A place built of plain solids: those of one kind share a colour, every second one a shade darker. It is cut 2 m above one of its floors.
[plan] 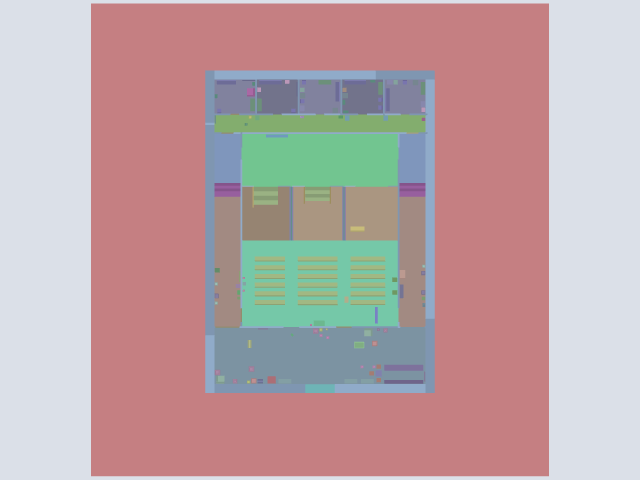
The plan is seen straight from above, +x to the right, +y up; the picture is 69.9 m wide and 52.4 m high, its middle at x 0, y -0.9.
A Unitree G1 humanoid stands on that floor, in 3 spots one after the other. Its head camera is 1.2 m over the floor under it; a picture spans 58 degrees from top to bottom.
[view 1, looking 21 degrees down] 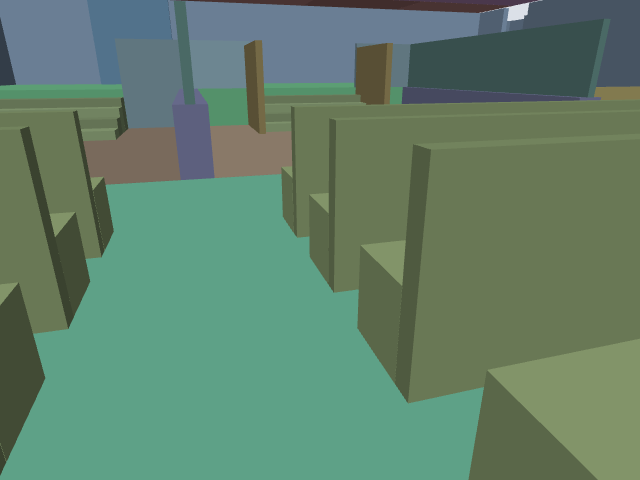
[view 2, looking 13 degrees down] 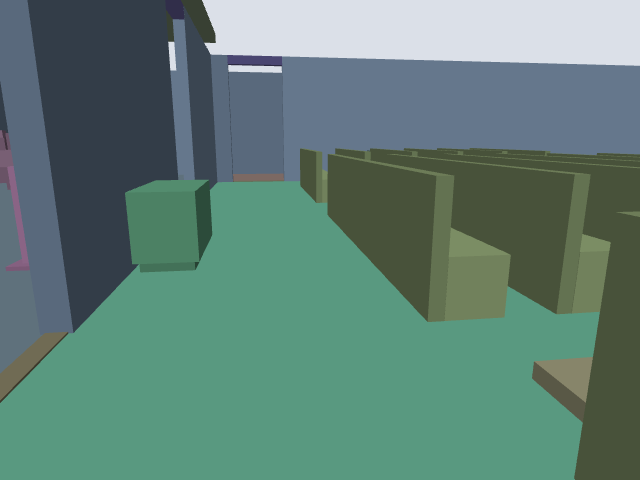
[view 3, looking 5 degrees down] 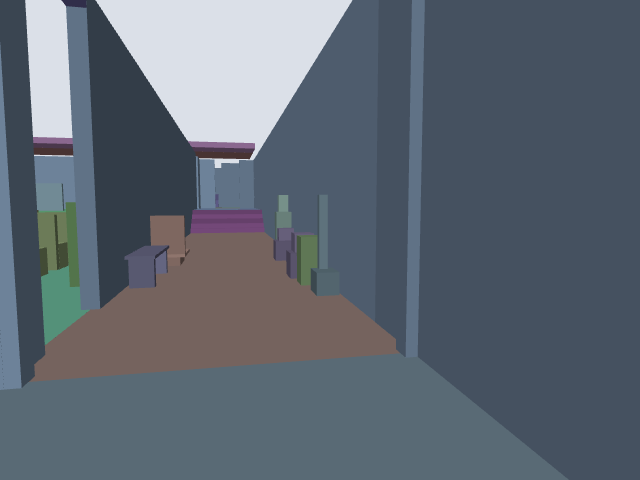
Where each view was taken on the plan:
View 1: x -3.12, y -6.36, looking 74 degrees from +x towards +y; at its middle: seats_parterre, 2.72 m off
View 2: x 4.53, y -9.11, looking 172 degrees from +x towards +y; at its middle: floor_parterre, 5.33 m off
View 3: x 10.10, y -13.56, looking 78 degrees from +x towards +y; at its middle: bucket_promenade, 5.78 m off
